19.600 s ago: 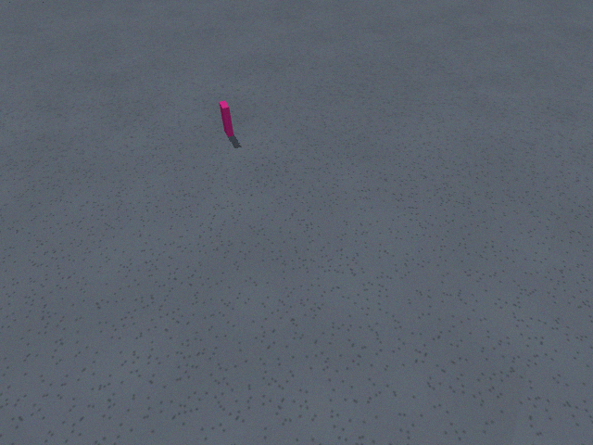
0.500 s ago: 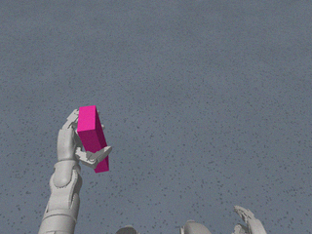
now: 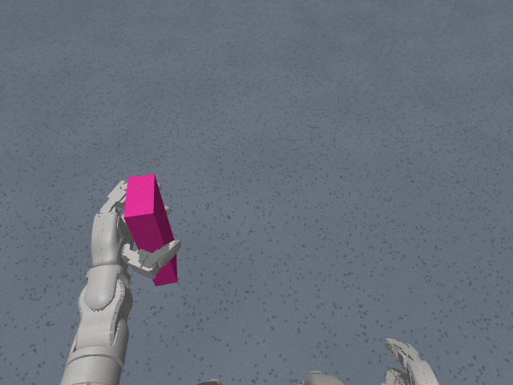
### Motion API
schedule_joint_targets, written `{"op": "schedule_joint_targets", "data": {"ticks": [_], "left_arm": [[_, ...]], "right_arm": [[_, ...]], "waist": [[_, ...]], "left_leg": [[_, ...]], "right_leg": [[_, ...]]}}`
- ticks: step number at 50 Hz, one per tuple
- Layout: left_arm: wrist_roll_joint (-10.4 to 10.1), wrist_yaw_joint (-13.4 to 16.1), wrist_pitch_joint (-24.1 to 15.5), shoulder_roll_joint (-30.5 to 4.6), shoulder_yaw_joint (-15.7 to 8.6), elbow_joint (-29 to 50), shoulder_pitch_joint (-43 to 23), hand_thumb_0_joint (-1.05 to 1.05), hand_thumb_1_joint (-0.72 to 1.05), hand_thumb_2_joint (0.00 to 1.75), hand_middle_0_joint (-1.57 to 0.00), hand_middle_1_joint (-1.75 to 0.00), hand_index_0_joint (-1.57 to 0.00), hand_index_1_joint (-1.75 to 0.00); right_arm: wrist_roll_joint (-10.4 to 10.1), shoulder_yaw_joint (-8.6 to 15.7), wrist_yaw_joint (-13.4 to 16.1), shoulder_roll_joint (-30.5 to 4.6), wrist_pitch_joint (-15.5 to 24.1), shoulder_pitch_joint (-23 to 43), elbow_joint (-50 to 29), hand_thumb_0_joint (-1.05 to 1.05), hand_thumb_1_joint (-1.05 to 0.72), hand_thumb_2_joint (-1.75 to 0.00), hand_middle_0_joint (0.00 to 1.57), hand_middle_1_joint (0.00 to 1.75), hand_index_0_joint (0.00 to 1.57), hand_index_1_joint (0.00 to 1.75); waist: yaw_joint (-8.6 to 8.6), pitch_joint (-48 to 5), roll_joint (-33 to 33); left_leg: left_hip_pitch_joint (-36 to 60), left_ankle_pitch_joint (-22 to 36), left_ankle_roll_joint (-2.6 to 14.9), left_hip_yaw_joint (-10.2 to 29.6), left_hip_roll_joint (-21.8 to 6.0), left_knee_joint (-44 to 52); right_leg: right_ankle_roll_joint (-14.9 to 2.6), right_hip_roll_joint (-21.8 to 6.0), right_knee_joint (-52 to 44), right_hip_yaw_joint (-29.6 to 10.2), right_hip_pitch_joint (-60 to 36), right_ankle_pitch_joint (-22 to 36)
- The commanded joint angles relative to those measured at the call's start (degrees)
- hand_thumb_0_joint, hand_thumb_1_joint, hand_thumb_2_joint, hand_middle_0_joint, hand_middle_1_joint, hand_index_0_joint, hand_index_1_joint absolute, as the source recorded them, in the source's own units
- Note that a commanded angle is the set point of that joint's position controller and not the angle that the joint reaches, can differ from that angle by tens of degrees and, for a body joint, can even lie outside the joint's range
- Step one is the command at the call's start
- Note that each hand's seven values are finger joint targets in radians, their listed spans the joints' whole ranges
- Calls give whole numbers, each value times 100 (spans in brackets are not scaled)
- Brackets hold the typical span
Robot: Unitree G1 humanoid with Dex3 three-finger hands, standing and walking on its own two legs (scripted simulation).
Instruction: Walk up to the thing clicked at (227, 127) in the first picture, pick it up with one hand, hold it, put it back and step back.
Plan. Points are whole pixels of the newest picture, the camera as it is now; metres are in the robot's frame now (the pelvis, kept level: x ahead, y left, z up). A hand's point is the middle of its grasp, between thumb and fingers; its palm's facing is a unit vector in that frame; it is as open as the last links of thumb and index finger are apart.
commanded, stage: crouch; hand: left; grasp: from the side
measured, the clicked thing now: (155, 234) +0.34 +0.18 +0.04
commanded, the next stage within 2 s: lower in 1.70 s
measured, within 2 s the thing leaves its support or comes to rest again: neither
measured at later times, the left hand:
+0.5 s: hand (168, 265) +0.35 +0.19 -0.11, palm faces +0.20 -0.98 -0.01, open 11.5 cm
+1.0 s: hand (175, 300) +0.36 +0.22 -0.34, palm faces +0.30 -0.96 -0.01, open 11.4 cm
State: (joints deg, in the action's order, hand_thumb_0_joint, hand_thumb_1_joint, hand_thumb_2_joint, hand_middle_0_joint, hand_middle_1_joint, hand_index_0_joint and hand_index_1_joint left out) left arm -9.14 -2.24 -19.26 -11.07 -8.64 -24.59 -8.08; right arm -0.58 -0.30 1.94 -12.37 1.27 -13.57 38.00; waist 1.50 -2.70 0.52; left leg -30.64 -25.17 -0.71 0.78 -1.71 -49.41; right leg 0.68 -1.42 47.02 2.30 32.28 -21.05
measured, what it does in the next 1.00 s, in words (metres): lowers itself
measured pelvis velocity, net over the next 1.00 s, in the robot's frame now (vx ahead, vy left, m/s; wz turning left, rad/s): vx -0.08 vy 0.00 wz -0.02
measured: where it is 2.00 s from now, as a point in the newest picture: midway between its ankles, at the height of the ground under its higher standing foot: outside the picture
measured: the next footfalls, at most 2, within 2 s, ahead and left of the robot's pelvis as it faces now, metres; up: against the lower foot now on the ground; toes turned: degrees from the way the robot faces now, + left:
none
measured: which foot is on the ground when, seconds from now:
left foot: down 0.00-1.00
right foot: down 0.00-1.00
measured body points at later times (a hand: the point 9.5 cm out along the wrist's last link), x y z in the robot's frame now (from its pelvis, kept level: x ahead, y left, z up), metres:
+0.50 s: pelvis -0.03 +0.00 -0.11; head +0.10 +0.02 +0.33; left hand +0.34 +0.24 -0.11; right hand +0.10 -0.27 -0.22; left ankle +0.00 +0.12 -0.70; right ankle +0.03 -0.13 -0.70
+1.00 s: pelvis -0.08 +0.00 -0.30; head +0.12 +0.04 +0.10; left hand +0.34 +0.27 -0.34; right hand +0.04 -0.27 -0.43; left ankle +0.00 +0.12 -0.70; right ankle +0.03 -0.13 -0.70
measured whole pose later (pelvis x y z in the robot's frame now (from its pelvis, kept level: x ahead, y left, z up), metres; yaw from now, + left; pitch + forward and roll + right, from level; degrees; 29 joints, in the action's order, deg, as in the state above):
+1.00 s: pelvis -0.08 +0.00 -0.30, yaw -1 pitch +33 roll -3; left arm -4.9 -2.8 -48.6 -20.2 -27.4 -64.2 -36.6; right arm 6.5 -2.3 -5.1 -14.7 1.3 -4.5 42.0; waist 7.4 -7.9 -1.7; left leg -112.0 -40.9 -1.8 4.6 0.2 -120.3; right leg -0.4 -3.2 115.9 2.7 113.5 -35.0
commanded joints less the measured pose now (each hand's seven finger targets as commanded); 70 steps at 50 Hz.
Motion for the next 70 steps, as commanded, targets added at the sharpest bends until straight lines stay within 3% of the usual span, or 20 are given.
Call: {"op": "schedule_joint_targets", "data": {"ticks": [1, 6, 8, 9, 15, 18, 24, 26, 31, 35, 40, 42, 43, 44, 46, 52, 57, 64, 67, 70], "left_arm": [[-109, -4, -466, -715, -238, 1352, -1738, 0, 14, 132, -139, -152, -141, -152], [-133, 69, -554, -375, -283, 450, -1307, 0, 11, 134, -139, -154, -142, -154], [-67, 166, -759, -591, -445, 795, -1892, 0, 8, 134, -139, -154, -142, -154], [-15, 197, -809, -445, -415, 327, -1514, 0, 8, 135, -139, -155, -141, -155], [103, 179, -1682, -653, -659, -349, -2258, 0, 4, 134, -134, -152, -136, -152], [97, 74, -2132, -609, -606, -921, -2469, 0, -1, 132, -133, -151, -135, -151], [85, 2, -2763, -1038, -916, -1443, -3002, 0, 1, 130, -128, -145, -129, -147], [88, 15, -2880, -1438, -1199, -1109, -3436, 0, 1, 130, -126, -144, -126, -145], [10, -57, -2892, -1350, -1398, -1850, -3367, 0, 0, 129, -123, -140, -124, -142], [108, -163, -2914, -1209, -1305, -2569, -3412, 0, 3, 128, -124, -140, -124, -141], [161, -132, -3197, -1639, -1599, -2462, -4142, 0, 4, 127, -121, -138, -122, -139], [216, -29, -3340, -2142, -1946, -2336, -4485, 0, 5, 129, -122, -140, -122, -141], [240, 0, -3406, -2227, -1960, -2239, -4659, 0, 2, 129, -122, -140, -123, -142], [244, -28, -3383, -1933, -1844, -2896, -4331, 0, 3, 130, -121, -141, -122, -142], [304, -37, -3497, -2311, -2018, -2593, -4695, 0, 3, 131, -121, -141, -122, -143], [441, -95, -3419, -2674, -2209, -2764, -5081, 0, 3, 131, -120, -140, -121, -142], [489, -250, -3190, -2168, -1940, -3520, -4611, 0, 0, 127, -119, -138, -120, -139], [550, -146, -3264, -2801, -2236, -3090, -5213, 0, 3, 125, -121, -138, -122, -139], [615, -71, -3322, -2867, -2248, -3087, -5293, 0, 4, 126, -120, -139, -121, -139], [640, -31, -3330, -2722, -2125, -3348, -5198, 0, 7, 127, -120, -139, -121, -139]], "right_arm": [[-8, 305, 40, -769, 266, 176, -687, 0, -86, -90, 20, 30, 20, 30], [37, 352, -39, -805, 302, 163, -629, 0, -86, -90, 20, 30, 20, 30], [79, 395, -67, -794, 313, 140, -617, 0, -87, -90, 20, 30, 20, 30], [103, 397, -92, -780, 307, 85, -576, 0, -86, -90, 20, 30, 20, 30], [256, 465, -224, -821, 378, 66, -425, 0, -87, -90, 20, 30, 20, 30], [307, 465, -315, -913, 424, 109, -419, 0, -88, -90, 20, 30, 20, 30], [391, 396, -438, -1132, 363, 108, -523, 0, -87, -90, 20, 30, 20, 30], [415, 397, -452, -1156, 311, 81, -509, 0, -88, -90, 20, 30, 20, 30], [435, 425, -496, -1252, 204, 0, -272, 0, -89, -91, 20, 30, 20, 30], [462, 414, -546, -1291, 174, 88, -194, 0, -89, -91, 20, 30, 20, 30], [565, 333, -602, -1357, 162, 152, -180, 0, -88, -90, 20, 30, 20, 30], [605, 291, -609, -1373, 138, 148, -107, 0, -89, -91, 20, 30, 20, 30], [633, 264, -615, -1331, 134, 154, -77, 0, -89, -91, 20, 30, 20, 30], [646, 227, -629, -1331, 132, 204, -48, 0, -90, -91, 20, 30, 20, 30], [692, 201, -621, -1357, 127, 168, 72, 0, -90, -91, 20, 30, 20, 30], [760, 151, -643, -1445, 56, 122, 210, 0, -91, -91, 20, 30, 20, 30], [779, 124, -682, -1560, 3, 153, 228, 0, -90, -91, 20, 30, 20, 30], [842, -5, -714, -1743, -49, 231, 155, 0, -89, -90, 20, 30, 20, 30], [904, -75, -728, -1781, -77, 163, 195, 0, -89, -90, 20, 30, 20, 30], [931, -184, -746, -1782, -87, 206, 230, 0, -89, -90, 20, 30, 20, 30]], "waist": [[2, -1244, 26], [70, -1065, -214], [45, -1274, -48], [36, -1322, -193], [173, -1692, -90], [266, -2134, 19], [205, -3422, 382], [94, -3906, 666], [271, -3941, 281], [488, -3694, -33], [444, -4093, 323], [359, -4349, 530], [395, -4382, 592], [485, -4265, 381], [491, -4371, 522], [568, -4329, 849], [759, -3883, 780], [767, -3629, 997], [839, -3744, 1078], [934, -3300, 1036]], "left_leg": [[277, 1116, 59, -23, 141, 825], [-61, 1205, 79, -4, 127, 606], [-171, 1169, 79, -8, 156, 428], [-257, 1279, 67, 7, 135, 329], [-1345, 733, 84, 28, 191, -681], [-2139, 458, 78, 83, 233, -1481], [-3049, 507, 55, 216, 233, -2636], [-3202, 567, 36, 197, 252, -2892], [-4340, 392, 110, 159, 266, -3654], [-5167, -7, 153, 192, 281, -4208], [-5460, -278, 98, 200, 293, -4761], [-5531, -325, 67, 173, 288, -4988], [-5806, -495, 62, 131, 296, -5104], [-5905, -522, 79, 137, 291, -5256], [-6213, -616, 96, 59, 305, -5487], [-6667, -879, 118, -42, 309, -5958], [-6881, -924, 107, 50, 315, -6181], [-7067, -1339, 76, 273, 287, -6406], [-7039, -1243, 64, 287, 281, -6598], [-7417, -1603, 101, 286, 293, -6686]], "right_leg": [[-110, 174, -624, 34, -833, 1108], [-118, 166, -411, 41, -473, 1199], [-112, 123, -274, 6, -371, 1195], [-124, 125, -125, 18, -298, 1254], [-139, 90, 803, -56, 901, 798], [-162, 96, 1577, -65, 1823, 486], [-241, 100, 2856, -57, 3020, 258], [-256, 85, 3173, -109, 3156, 285], [-238, 80, 3762, -180, 3627, 249], [-221, 77, 4229, -131, 4323, -79], [-257, 64, 4929, -27, 5098, -449], [-252, 55, 5205, -15, 5252, -526], [-236, 51, 5264, -85, 5187, -655], [-215, 46, 5341, -69, 5297, -665], [-198, 41, 5498, -140, 5273, -700], [-186, 44, 5962, -52, 5738, -881], [-221, 51, 6410, 249, 6480, -872], [-226, 38, 6874, 434, 7093, -1143], [-224, 48, 6999, 461, 7069, -1032], [-202, 50, 7004, 484, 7198, -1290]]}}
